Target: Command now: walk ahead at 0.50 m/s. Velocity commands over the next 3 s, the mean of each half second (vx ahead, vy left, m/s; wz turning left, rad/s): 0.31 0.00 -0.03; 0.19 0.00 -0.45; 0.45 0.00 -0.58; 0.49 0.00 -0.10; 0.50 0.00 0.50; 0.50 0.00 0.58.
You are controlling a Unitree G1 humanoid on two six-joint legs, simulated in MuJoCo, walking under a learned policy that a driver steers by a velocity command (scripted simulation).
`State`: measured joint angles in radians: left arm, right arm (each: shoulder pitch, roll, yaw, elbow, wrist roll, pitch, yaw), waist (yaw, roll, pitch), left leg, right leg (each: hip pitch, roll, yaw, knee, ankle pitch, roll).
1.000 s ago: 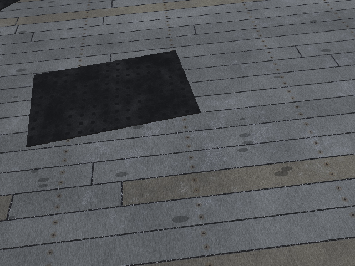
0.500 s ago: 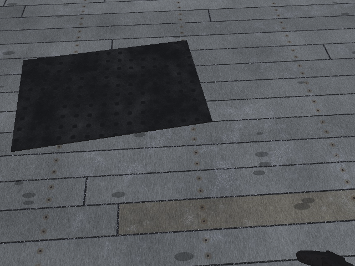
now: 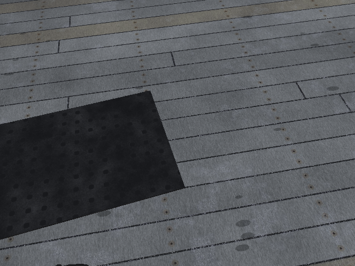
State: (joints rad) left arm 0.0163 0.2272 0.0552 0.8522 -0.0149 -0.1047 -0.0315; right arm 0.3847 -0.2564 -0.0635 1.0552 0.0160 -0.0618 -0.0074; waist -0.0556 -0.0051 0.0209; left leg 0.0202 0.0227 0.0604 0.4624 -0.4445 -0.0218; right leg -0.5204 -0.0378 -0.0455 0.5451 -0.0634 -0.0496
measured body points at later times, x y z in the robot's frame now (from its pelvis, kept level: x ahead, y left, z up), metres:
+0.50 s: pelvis +0.22 -0.01 +0.01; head +0.24 +0.00 +0.46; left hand +0.25 +0.26 -0.13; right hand +0.38 -0.25 -0.10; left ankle +0.33 +0.10 -0.72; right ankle +0.13 -0.10 -0.71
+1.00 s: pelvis +0.27 -0.06 +0.03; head +0.27 -0.10 +0.48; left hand +0.35 +0.21 -0.08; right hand +0.36 -0.37 -0.09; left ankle +0.40 +0.10 -0.65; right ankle +0.22 -0.13 -0.72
